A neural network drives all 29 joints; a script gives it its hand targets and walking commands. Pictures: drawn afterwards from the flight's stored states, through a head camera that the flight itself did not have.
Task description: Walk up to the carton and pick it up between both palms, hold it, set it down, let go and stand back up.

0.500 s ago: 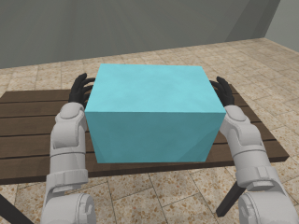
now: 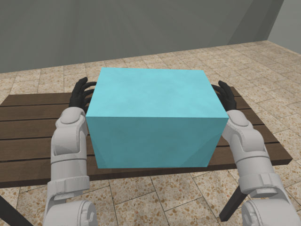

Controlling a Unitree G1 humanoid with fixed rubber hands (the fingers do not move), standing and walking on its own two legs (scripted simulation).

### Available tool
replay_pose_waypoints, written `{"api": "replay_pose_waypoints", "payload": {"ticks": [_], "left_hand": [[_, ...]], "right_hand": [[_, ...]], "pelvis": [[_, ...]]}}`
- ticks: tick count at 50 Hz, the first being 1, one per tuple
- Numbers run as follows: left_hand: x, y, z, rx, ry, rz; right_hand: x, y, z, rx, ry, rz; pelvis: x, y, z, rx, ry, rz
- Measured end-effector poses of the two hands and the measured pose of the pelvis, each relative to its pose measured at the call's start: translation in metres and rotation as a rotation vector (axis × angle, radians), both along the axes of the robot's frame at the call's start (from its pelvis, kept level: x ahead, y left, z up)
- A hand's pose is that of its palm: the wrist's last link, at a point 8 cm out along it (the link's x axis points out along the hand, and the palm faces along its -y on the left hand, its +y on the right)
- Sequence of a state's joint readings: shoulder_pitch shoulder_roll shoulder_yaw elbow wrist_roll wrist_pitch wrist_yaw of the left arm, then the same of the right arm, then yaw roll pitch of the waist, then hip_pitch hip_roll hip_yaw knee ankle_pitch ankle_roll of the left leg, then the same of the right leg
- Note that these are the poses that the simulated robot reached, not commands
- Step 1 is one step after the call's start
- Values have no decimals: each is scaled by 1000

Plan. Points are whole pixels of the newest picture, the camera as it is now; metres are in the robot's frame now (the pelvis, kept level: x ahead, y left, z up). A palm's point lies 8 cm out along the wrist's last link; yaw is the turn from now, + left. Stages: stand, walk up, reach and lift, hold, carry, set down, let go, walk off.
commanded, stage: hold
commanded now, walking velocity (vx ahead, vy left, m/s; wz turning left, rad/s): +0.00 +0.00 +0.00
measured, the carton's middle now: (153, 116) +0.36 +0.00 +0.15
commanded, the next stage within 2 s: none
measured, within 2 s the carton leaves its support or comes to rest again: neither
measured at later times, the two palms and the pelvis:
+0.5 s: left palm (79, 107) +0.35 +0.19 +0.19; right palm (228, 110) +0.35 -0.19 +0.18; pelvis -0.01 +0.00 +0.00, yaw +0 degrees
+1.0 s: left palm (78, 106) +0.36 +0.19 +0.19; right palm (225, 108) +0.35 -0.18 +0.18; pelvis +0.00 +0.00 +0.00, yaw +0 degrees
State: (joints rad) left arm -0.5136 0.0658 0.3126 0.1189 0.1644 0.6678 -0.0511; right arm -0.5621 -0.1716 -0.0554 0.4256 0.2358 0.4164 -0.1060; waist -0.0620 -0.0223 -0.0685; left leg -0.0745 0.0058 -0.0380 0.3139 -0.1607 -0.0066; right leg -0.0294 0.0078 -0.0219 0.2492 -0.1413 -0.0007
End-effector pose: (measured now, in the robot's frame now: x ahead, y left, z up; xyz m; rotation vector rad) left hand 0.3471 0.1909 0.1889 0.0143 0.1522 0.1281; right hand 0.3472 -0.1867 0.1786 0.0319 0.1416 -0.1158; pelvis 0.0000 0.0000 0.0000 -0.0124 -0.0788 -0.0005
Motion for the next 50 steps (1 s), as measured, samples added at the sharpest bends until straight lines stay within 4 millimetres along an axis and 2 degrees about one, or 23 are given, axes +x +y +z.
{"api": "replay_pose_waypoints", "payload": {"ticks": [6,13,27,35,42,50], "left_hand": [[1,0,-1,-9,13,2],[2,-1,8,-3,-11,-1],[4,-3,0,-13,13,-4],[4,-4,5,1,-8,-8],[3,-3,1,-7,4,-3],[10,3,-1,-6,11,-2]], "right_hand": [[0,0,-1,8,12,-2],[1,-1,5,6,-12,-3],[1,-3,2,-7,11,-7],[0,-4,4,-3,-10,-9],[0,-3,1,-6,3,-8],[8,2,2,-10,10,-9]], "pelvis": [[-4,0,0,2,4,1],[-5,0,0,3,12,0],[-6,-2,0,2,4,1],[-5,-2,0,1,5,5],[-4,-2,0,3,0,2],[-4,-1,0,3,21,-1]]}}
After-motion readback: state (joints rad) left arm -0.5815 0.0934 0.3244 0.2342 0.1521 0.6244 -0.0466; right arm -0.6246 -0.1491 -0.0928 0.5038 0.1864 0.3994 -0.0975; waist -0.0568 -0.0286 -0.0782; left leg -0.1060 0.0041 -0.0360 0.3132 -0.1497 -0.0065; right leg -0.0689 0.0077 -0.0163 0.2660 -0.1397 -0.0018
